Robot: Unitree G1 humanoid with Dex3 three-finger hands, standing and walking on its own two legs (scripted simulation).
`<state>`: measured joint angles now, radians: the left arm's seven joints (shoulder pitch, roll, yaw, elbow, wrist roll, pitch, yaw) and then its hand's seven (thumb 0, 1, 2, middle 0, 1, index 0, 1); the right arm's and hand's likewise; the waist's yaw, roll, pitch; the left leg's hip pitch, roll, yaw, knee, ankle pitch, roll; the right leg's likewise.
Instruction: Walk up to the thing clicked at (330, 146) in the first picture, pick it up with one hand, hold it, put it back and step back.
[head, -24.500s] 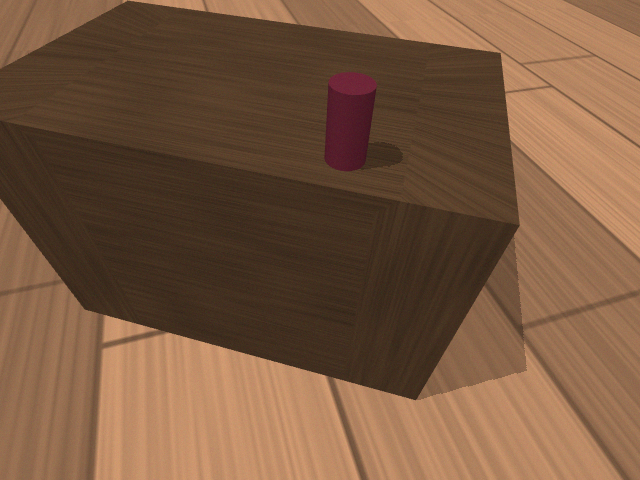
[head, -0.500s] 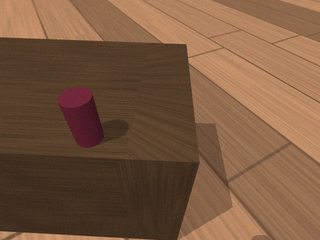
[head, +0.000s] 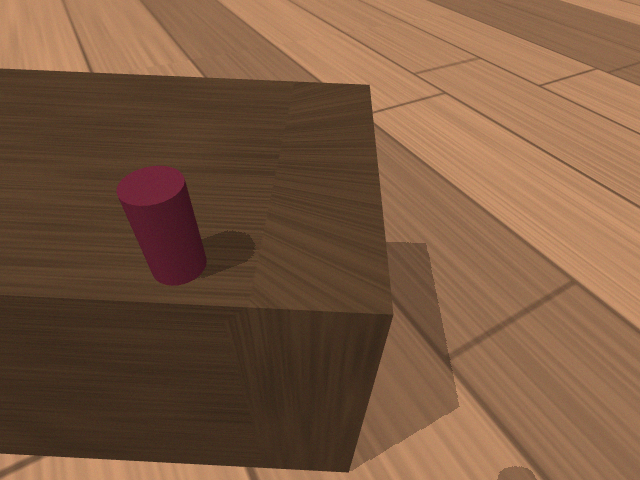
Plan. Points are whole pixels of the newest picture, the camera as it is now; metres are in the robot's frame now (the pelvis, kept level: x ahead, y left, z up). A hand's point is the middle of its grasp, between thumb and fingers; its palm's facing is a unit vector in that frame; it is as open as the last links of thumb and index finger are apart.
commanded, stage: home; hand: left
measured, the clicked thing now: (166, 228) +0.42 +0.22 +0.10
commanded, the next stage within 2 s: stand in 0.88 s
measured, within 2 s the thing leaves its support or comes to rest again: neither
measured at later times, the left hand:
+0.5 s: hand out of the picture +0.09 +0.26 -0.15, palm faces -0.03 -0.93 -0.36, open 17.5 cm
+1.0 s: hand out of the picture +0.09 +0.25 -0.15, palm faces -0.04 -0.94 -0.35, open 17.4 cm
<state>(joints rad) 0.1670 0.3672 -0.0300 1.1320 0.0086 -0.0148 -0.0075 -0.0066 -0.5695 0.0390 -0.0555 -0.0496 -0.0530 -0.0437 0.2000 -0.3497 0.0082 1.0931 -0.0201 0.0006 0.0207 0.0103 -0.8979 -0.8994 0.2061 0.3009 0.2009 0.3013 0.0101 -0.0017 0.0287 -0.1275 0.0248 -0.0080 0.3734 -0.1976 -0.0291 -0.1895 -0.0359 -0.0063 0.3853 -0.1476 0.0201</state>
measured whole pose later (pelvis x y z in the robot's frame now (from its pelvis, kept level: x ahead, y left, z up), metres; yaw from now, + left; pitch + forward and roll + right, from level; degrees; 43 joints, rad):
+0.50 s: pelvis +0.02 +0.00 +0.00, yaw +0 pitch -2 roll +0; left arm 0.11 0.36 -0.03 1.14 0.00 -0.01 -0.01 -0.01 -0.55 0.05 -0.06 -0.05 -0.05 -0.05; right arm 0.14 -0.36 0.01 1.10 -0.01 -0.01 0.01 0.01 -0.90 -0.90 0.21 0.30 0.20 0.30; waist 0.01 0.01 0.04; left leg -0.09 0.03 -0.01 0.34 -0.20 -0.03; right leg -0.16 -0.03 -0.01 0.36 -0.16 0.02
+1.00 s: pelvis +0.02 +0.00 +0.00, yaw -1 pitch -2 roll +0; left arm 0.11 0.36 -0.01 1.14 0.00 -0.01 -0.01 -0.01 -0.53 0.07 -0.06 -0.06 -0.06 -0.05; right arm 0.15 -0.36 0.01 1.11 -0.01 0.00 0.01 0.01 -0.90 -0.90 0.21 0.30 0.20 0.30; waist 0.00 0.01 0.05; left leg -0.08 0.04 0.00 0.32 -0.21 -0.04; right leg -0.15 -0.02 0.00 0.35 -0.16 0.01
